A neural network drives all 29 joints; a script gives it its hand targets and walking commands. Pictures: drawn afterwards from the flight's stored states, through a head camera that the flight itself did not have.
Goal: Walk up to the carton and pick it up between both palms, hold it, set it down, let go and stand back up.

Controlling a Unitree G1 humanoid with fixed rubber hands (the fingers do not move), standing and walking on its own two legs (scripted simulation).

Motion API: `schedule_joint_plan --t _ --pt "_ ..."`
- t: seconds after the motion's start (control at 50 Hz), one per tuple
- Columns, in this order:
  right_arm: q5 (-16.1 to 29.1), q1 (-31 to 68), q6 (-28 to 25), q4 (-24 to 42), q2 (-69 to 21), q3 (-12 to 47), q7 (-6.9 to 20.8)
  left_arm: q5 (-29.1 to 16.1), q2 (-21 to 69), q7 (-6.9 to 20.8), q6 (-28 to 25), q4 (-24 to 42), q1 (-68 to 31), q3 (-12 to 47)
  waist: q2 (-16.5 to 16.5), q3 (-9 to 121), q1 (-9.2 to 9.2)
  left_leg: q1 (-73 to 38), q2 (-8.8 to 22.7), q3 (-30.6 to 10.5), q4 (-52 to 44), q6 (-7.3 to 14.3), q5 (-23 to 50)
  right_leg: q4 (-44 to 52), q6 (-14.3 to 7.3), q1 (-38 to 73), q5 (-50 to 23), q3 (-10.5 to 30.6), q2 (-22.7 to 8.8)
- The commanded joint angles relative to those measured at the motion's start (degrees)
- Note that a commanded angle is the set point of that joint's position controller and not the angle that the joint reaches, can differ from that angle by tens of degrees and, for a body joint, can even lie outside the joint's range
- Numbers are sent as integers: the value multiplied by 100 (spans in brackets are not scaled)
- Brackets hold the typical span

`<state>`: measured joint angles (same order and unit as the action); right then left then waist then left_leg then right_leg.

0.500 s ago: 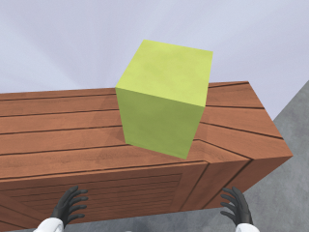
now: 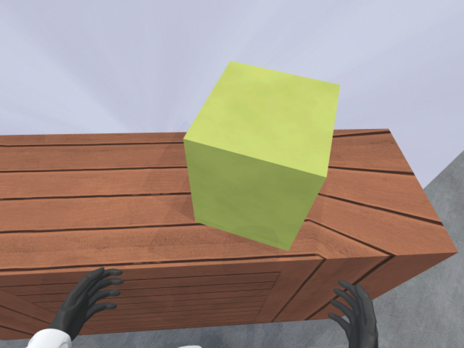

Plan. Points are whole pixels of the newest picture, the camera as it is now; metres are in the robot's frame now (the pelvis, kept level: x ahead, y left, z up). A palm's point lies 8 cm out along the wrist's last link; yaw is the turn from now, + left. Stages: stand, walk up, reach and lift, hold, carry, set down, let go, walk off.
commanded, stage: reach and lift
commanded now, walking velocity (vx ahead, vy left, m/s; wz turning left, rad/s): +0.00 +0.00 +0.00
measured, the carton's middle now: (260, 160) +0.42 -0.01 +0.06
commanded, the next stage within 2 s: none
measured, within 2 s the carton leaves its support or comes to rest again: neither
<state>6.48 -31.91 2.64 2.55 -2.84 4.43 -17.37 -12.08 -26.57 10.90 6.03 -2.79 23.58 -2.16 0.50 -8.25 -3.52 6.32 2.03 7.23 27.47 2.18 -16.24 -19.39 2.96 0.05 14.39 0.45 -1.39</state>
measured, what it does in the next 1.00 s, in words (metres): stands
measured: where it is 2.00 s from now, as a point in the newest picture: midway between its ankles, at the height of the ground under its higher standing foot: outside the picture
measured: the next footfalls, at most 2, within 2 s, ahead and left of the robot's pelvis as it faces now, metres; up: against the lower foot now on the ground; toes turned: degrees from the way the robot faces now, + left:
none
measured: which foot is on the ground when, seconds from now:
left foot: down 0.00-1.00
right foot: down 0.00-1.00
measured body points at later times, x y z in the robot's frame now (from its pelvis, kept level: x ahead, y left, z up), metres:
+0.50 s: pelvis -0.01 +0.01 +0.00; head +0.00 +0.05 +0.44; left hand +0.16 +0.28 +0.01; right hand +0.15 -0.15 +0.02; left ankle -0.01 +0.08 -0.74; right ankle -0.04 -0.16 -0.74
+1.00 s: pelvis -0.01 +0.03 +0.00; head +0.00 +0.06 +0.45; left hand +0.24 +0.27 +0.06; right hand +0.21 -0.16 +0.07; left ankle -0.01 +0.08 -0.74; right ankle -0.04 -0.16 -0.74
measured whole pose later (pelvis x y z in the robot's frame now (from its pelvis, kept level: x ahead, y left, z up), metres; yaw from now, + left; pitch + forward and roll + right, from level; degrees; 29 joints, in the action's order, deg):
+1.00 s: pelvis -0.01 +0.03 +0.00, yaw -1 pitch -5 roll -2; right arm 13.2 -17.6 25.3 21.6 1.4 0.3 -22.3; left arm -21.4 -32.5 9.9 20.1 7.8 6.7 -0.9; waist 1.3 -6.8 -2.5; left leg 7.2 0.6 8.5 27.0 4.5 -15.3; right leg -18.2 1.3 -1.2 12.5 3.2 -2.2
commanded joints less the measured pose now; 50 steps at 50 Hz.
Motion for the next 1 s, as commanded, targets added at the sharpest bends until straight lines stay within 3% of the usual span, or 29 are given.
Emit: schedule_joint_plan --t 0.0,0.04,0.1,0.16,0.18,0.2,0.22,0.28,0.34,0.4,0.52,0.6,0.64,0.76,0.9,0.98 --pt "23 -292 -532 1247 110 4 -119 -69 -1158 28 -405 1286 -46 -660 -829 781 24 -1121 176 -454 -212 -508 2579 319 -441 -999 -1395 -68 59" --pt "4 -276 -619 1370 80 23 -176 -130 -1227 57 -478 1383 -120 -673 -760 775 17 -1040 185 -477 -224 -459 2378 335 -442 -947 -1226 -69 65" --pt "57 -248 -691 1309 3 109 -233 -147 -1365 40 -567 1533 -226 -732 -922 717 -36 -1059 209 -521 -245 -488 2329 327 -463 -930 -1154 -31 8" --pt "53 -347 -715 1545 -34 142 -327 -214 -1276 85 -552 1609 -45 -605 -896 633 72 -1109 227 -552 -231 -452 2345 351 -482 -872 -1318 -37 -4" --pt "72 -422 -737 1539 1 143 -352 -200 -1310 91 -563 1642 8 -672 -955 652 18 -1157 230 -566 -200 -478 2487 340 -486 -879 -1385 -49 7" --pt "52 -412 -751 1546 -20 160 -387 -220 -1362 130 -568 1617 -67 -673 -839 574 80 -1103 214 -554 -177 -450 2425 350 -452 -877 -1421 -39 -1" --pt "65 -423 -799 1608 -30 163 -418 -221 -1449 124 -614 1758 -100 -765 -909 656 -8 -1063 216 -552 -176 -454 2453 305 -461 -837 -1418 -32 -1" --pt "105 -473 -784 1606 -127 224 -488 -304 -1451 163 -603 1785 -114 -714 -986 419 30 -1004 235 -570 -229 -450 2179 358 -503 -838 -1220 9 -44" --pt "99 -434 -860 1843 -143 258 -515 -417 -1569 119 -735 1981 -222 -722 -1033 602 -45 -918 246 -601 -199 -437 2201 281 -505 -848 -1154 -1 -40" --pt "89 -291 -828 1981 -207 170 -555 -504 -1719 94 -817 2032 -448 -695 -1068 501 8 -620 266 -607 -261 -369 1595 202 -536 -774 -814 35 -73" --pt "109 355 -348 2323 -120 101 -632 -792 -1862 -1 -570 2163 -1085 -518 -1227 557 36 -238 388 -600 -509 -279 853 114 -630 -703 -270 61 -49" --pt "164 784 289 2464 -11 -34 -652 -966 -1906 -80 -272 2105 -1450 -355 -1182 557 181 -100 465 -681 -695 -263 572 127 -616 -540 -296 73 -40" --pt "262 980 625 2616 131 -96 -659 -964 -1895 -108 -72 2170 -1644 -349 -1267 689 203 -127 496 -717 -755 -264 732 109 -629 -440 -492 66 -3" --pt "476 1554 1484 2816 433 -379 -626 -985 -1922 -140 510 2319 -2167 -517 -1083 1044 200 -420 495 -758 -831 -329 1051 202 -624 -515 -610 172 0" --pt "584 2017 1902 3200 688 -464 -515 -947 -1731 -86 1023 2205 -2545 -652 -863 1320 100 -606 482 -751 -794 -365 1534 275 -639 -509 -801 242 57" --pt "632 2254 2013 3272 824 -638 -467 -945 -1738 -112 1187 2462 -2995 -644 -956 1547 225 -815 470 -786 -721 -448 1727 337 -650 -612 -919 297 39"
